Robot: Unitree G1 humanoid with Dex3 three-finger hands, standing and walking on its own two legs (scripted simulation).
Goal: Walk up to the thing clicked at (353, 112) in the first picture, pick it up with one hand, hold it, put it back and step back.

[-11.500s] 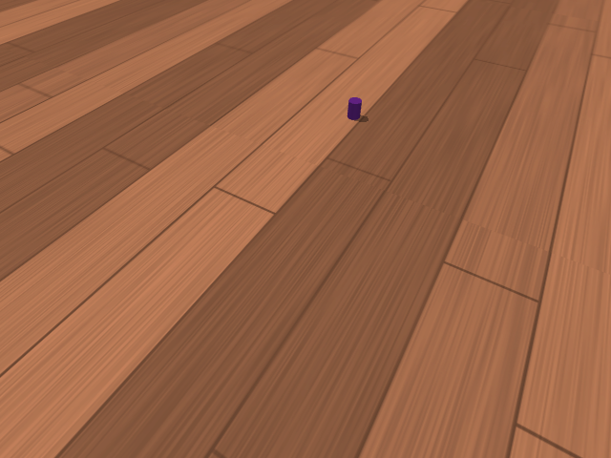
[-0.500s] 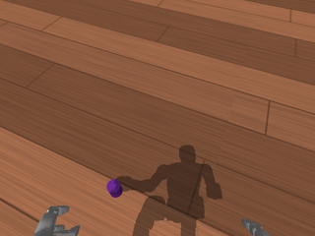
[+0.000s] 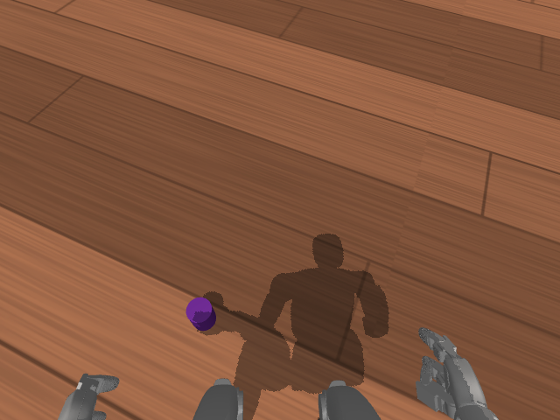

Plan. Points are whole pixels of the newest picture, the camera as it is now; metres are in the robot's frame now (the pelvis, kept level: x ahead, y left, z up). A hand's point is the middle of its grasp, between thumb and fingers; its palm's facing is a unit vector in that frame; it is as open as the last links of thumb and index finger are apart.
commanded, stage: rise first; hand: left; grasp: from above
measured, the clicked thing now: (201, 314) +0.43 +0.23 -0.64
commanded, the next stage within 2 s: approach in 2.00 s
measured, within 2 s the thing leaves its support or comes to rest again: neither
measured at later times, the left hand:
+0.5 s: hand (134, 401) +0.18 +0.27 -0.27, palm faces -0.38 -0.64 -0.67, open 14.1 cm
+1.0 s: hand (162, 343) +0.31 +0.28 -0.42, palm faces -0.47 -0.22 -0.86, open 14.0 cm
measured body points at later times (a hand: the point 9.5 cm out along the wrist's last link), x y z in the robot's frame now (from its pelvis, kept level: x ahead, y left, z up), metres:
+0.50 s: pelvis -0.04 +0.00 -0.12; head +0.11 +0.02 +0.30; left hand +0.20 +0.30 -0.23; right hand +0.16 -0.27 -0.22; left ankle +0.01 +0.13 -0.66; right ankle +0.00 -0.14 -0.66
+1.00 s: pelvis -0.09 +0.00 -0.28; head +0.12 +0.02 +0.12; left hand +0.33 +0.29 -0.37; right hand +0.00 -0.28 -0.41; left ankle +0.01 +0.13 -0.66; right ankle +0.00 -0.14 -0.66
